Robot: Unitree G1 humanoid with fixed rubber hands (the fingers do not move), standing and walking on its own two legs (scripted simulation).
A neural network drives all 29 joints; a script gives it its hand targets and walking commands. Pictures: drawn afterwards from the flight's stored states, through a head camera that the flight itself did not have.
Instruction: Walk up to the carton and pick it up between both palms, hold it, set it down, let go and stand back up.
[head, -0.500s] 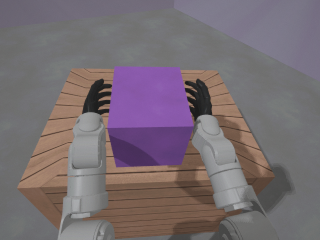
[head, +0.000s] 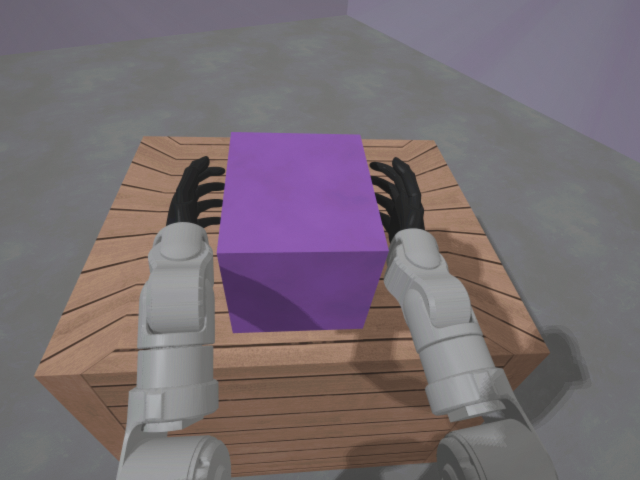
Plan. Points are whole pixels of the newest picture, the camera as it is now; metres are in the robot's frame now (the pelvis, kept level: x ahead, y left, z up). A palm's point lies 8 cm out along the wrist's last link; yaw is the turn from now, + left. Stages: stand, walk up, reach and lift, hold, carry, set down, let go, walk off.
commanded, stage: hold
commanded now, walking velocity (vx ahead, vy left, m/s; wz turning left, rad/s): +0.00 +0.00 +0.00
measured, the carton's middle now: (297, 231) +0.37 +0.01 +0.14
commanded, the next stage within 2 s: none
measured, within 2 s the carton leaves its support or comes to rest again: neither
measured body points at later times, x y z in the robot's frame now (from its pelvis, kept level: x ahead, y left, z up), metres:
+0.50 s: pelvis +0.00 +0.00 +0.00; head -0.03 +0.02 +0.45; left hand +0.38 +0.13 +0.17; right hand +0.37 -0.12 +0.17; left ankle +0.04 +0.11 -0.75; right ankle +0.00 -0.10 -0.75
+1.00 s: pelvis +0.00 +0.00 +0.00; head -0.03 +0.03 +0.45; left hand +0.37 +0.14 +0.17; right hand +0.37 -0.12 +0.17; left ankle +0.04 +0.11 -0.75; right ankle +0.00 -0.10 -0.75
